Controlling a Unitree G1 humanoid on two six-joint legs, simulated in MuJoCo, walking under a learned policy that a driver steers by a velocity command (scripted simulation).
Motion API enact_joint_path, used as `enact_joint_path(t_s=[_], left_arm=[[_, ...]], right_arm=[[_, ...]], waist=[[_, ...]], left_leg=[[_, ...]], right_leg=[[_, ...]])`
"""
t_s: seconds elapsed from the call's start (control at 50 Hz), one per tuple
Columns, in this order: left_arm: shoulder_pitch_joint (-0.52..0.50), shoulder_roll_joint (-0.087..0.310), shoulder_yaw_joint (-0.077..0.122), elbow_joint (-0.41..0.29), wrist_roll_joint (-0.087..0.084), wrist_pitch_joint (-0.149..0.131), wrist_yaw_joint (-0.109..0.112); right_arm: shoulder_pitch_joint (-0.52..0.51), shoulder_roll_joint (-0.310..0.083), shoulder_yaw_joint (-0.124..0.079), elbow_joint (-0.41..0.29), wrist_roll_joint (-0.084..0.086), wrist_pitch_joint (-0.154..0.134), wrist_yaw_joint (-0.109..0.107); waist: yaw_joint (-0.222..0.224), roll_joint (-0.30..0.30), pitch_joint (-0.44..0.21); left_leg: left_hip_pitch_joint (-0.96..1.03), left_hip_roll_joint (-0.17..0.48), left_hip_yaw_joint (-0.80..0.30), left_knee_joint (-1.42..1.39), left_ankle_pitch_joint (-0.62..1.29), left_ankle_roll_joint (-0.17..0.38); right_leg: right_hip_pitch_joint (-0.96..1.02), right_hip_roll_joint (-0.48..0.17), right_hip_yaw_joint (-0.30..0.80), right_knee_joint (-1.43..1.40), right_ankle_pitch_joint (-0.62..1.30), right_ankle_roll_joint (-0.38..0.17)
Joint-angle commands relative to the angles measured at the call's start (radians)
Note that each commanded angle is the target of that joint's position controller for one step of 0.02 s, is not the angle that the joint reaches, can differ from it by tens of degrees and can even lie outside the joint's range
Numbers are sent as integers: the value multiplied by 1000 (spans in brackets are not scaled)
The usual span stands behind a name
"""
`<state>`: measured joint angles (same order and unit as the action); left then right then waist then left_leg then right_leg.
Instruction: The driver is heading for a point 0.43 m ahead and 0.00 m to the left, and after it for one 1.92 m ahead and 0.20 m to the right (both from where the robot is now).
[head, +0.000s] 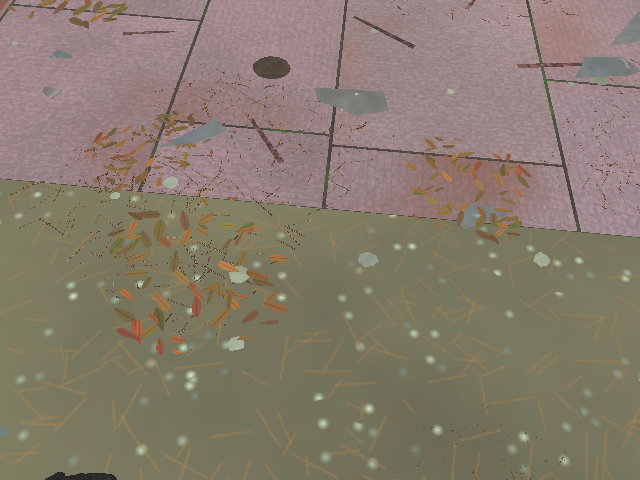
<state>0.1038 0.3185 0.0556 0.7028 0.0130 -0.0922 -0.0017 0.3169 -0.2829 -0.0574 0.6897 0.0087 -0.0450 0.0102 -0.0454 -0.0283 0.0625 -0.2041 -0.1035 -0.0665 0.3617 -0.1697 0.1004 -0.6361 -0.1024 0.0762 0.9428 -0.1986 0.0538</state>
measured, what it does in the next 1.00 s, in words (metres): walks ahead: right foot, then left foot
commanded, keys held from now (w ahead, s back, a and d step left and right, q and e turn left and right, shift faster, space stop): w+q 0.30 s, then q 0.02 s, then no key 0.16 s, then e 0.52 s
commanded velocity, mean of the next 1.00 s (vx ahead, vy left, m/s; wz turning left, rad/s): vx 0.26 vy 0.00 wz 0.14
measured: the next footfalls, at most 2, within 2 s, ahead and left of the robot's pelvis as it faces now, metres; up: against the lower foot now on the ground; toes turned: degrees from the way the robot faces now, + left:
right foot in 0.24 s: +0.33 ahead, -0.14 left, +0.00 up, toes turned +12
left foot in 0.66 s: +0.42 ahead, +0.13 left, +0.00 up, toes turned +12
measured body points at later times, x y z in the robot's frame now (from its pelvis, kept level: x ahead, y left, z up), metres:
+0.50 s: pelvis +0.27 -0.05 +0.00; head +0.31 -0.05 +0.45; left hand +0.26 +0.24 -0.12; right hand +0.50 -0.27 -0.10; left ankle +0.30 +0.11 -0.69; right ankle +0.29 -0.15 -0.75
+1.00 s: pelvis +0.35 -0.03 -0.01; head +0.38 -0.04 +0.43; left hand +0.44 +0.27 -0.12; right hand +0.54 -0.29 -0.12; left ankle +0.38 +0.12 -0.75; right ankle +0.37 -0.13 -0.73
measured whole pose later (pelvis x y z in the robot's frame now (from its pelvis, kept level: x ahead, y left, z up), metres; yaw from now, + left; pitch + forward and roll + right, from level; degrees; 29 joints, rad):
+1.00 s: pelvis +0.35 -0.03 -0.01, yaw +3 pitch +0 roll +2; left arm 0.19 0.31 0.07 0.77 -0.01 0.06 0.00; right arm 0.09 -0.28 -0.07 0.73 0.00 0.02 -0.04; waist 0.01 0.00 0.05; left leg -0.30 0.07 0.14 0.50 -0.19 -0.02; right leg -0.36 -0.05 -0.04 0.72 -0.32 0.03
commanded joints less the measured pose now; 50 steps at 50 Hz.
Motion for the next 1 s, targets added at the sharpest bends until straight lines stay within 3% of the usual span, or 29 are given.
enact_joint_path(t_s=[0.02, 0.08, 0.14, 0.18, 0.22, 0.24, 0.26, 0.28, 0.3, 0.32, 0.34, 0.36, 0.4, 0.46, 0.52, 0.58, 0.62, 0.64, 0.66, 0.68, 0.7, 0.72, 0.76, 0.8, 0.84, 0.88, 0.94, 0.98, 1.0], left_arm=[[-53, 44, 6, -64, 1, -5, -2], [-146, 42, 1, -86, -13, -15, -16], [-165, 76, 13, -97, -21, -27, -28], [-130, 99, 24, -91, -23, -34, -31], [16, 130, 47, -55, -17, -43, -22], [154, 176, 61, -42, 0, -47, -13], [253, 261, 81, -14, 12, -34, -12], [257, 191, 69, -7, -14, -27, -21], [207, 119, 50, -22, -17, -22, -17], [141, 92, 38, -31, -4, -14, -13], [106, 66, 27, -25, 3, -10, -12], [90, 56, 22, -17, 10, -12, -11], [83, 52, 21, 7, 4, -18, -15], [69, 104, 34, 40, -9, -11, -9], [69, 107, 28, 71, -23, 8, -5], [108, 136, 30, 104, -37, 23, -11], [94, 142, 29, 112, -51, 31, -10], [107, 121, 21, 119, -50, 31, -10], [126, 86, 8, 108, -27, 23, -11], [218, 28, -13, 108, -7, 18, -13], [219, 38, -16, 111, -25, 34, -9], [181, 113, 9, 101, -44, 53, -5], [176, 123, 29, 106, -42, 96, 17], [199, 90, 30, 107, -33, 133, 34], [199, 62, 28, 90, -28, 147, 37], [157, 47, 22, 60, -26, 149, 27], [127, 69, 26, 25, -24, 148, 4], [167, 78, 34, 28, -23, 149, -10], [196, 86, 42, 39, -19, 148, -13]], right_arm=[[-29, -181, -52, -65, 7, -15, -21], [19, -192, -56, -42, 13, -8, -27], [49, -180, -56, -23, 19, 0, -30], [41, -179, -58, -21, 17, 7, -33], [23, -143, -47, -29, 13, 11, -31], [27, -84, -24, -45, 0, 10, -26], [172, -11, -2, -69, 22, 1, -25], [174, -106, -14, -57, 40, -1, -29], [63, -179, -35, -61, 36, 4, -31], [-14, -186, -40, -77, 21, 11, -35], [-54, -172, -42, -88, 5, 12, -35], [-45, -151, -44, -92, 3, 16, -31], [-11, -98, -34, -84, 8, 27, -30], [-48, -51, -14, -100, -4, 36, -28], [-107, -27, 2, -99, -11, 30, -14], [-182, -61, -7, -115, -15, 21, -8], [-167, -81, -17, -107, -20, 13, -9], [-144, -107, -27, -97, -26, 10, -16], [-114, -174, -42, -103, -41, 10, -30], [-96, -220, -52, -116, -58, 28, -44], [-70, -153, -37, -107, -45, 44, -42], [-71, -143, -35, -99, -32, 50, -38], [-155, -138, -33, -94, -17, 46, -37], [-244, -124, -32, -87, -24, 40, -37], [-279, -113, -33, -74, -33, 37, -40], [-291, -115, -37, -60, -30, 36, -45], [-272, -147, -48, -33, -18, 42, -50], [-289, -161, -52, -20, 2, 49, -52], [-278, -149, -51, -8, 12, 53, -52]], waist=[[11, 83, -56], [-27, 101, -39], [-25, 117, -41], [0, 148, -45], [78, 154, -109], [138, 72, -246], [86, -234, -387], [101, -234, -356], [130, -127, -218], [119, -57, -127], [101, -36, -66], [69, -64, -58], [40, -83, -74], [34, -78, -103], [52, -74, -139], [73, -70, -132], [42, -63, -129], [29, -45, -138], [28, 16, -198], [56, 176, -290], [12, 251, -358], [-6, 212, -310], [32, 167, -202], [77, 176, -145], [89, 191, -136], [75, 194, -143], [61, 188, -170], [93, 172, -170], [104, 147, -164]], left_leg=[[-26, 203, -183, -138, 172, 150], [-44, 202, -204, -123, 84, 122], [33, 235, -285, -49, 41, 106], [72, 255, -338, 9, 62, 91], [49, 200, -324, 147, 136, 49], [-49, 139, -255, 403, 47, 12], [-405, -12, -118, 750, -388, -67], [-563, 59, -125, 906, -415, -80], [-597, 100, -118, 948, -320, -86], [-563, 130, -84, 934, -252, -97], [-524, 146, -84, 891, -215, -106], [-463, 161, -84, 855, -207, -111], [-394, 152, -47, 769, -232, -125], [-367, 148, -15, 583, -142, -144], [-216, 142, 25, 368, 46, -136], [-165, 111, 34, 236, 87, -121], [-75, 94, 41, 92, 162, -91], [23, 109, 31, 14, 272, -66], [177, 229, -63, 54, 605, -23], [389, 433, -216, 138, 884, 106], [385, 518, -306, 109, 826, 204], [328, 494, -292, 62, 666, 211], [179, 436, -192, -6, 421, 159], [6, 391, -91, -62, 299, 132], [-61, 369, -14, -78, 250, 128], [-61, 372, 25, -73, 220, 125], [-12, 419, 18, -44, 228, 123], [-24, 417, 46, 12, 180, 82], [-54, 388, 77, 69, 94, 38]], right_leg=[[50, 39, -20, -203, 193, 27], [125, 82, -24, -356, 299, 24], [147, 91, 11, -433, 262, 0], [190, 93, 15, -449, 170, -28], [403, 90, -11, -505, 142, -77], [648, -53, 118, -485, 87, -137], [999, -291, 563, -556, -115, -304], [990, -332, 748, -643, -396, -317], [870, -283, 597, -666, -403, -268], [736, -242, 438, -667, -190, -241], [627, -197, 322, -668, 52, -238], [563, -168, 233, -664, 267, -232], [515, -135, 107, -660, 552, -245], [516, -144, 21, -672, 719, -278], [478, -97, -52, -677, 692, -256], [517, -100, -11, -629, 621, -242], [513, -90, 25, -562, 516, -212], [481, -60, 30, -514, 450, -176], [406, -5, 9, -423, 294, -121], [211, 75, -45, -256, -121, -56], [150, 95, -41, -83, -494, -18], [90, 89, -31, 76, -533, 0], [47, 61, -27, 187, -428, 23], [136, 53, -48, 168, -325, 46], [199, 52, -78, 102, -263, 49], [242, 38, -87, -14, -204, 32], [293, 37, -105, -137, -162, -3], [375, 59, -143, -278, -79, -43], [434, 85, -151, -362, -24, -72]])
